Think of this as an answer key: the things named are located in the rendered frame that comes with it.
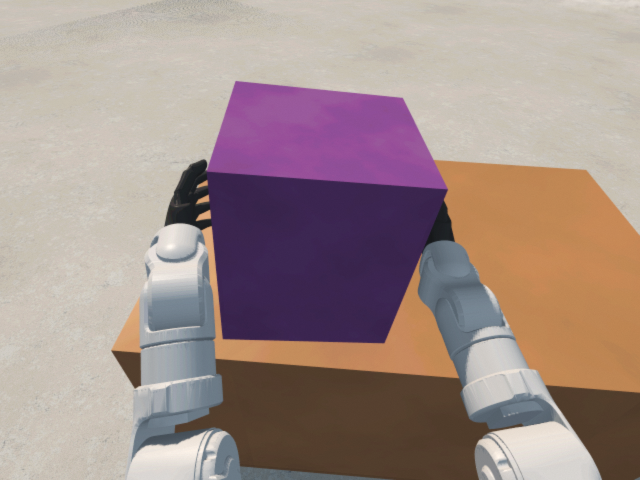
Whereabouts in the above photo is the left robot upper arm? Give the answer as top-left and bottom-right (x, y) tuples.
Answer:
(126, 427), (241, 480)

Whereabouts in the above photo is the robot right hand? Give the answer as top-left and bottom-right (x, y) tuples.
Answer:
(422, 201), (455, 253)

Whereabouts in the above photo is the pedestal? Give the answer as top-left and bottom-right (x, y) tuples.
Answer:
(111, 160), (640, 480)

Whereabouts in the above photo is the right robot forearm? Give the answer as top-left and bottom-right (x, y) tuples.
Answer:
(418, 240), (602, 480)

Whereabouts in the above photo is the left robot forearm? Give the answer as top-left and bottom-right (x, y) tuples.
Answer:
(124, 223), (223, 480)

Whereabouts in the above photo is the robot left hand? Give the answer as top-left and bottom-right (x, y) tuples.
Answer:
(164, 159), (212, 230)

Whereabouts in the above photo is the right robot upper arm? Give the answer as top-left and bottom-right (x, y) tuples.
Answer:
(475, 421), (600, 480)

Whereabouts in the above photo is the carton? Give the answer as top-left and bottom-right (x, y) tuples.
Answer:
(207, 81), (448, 343)

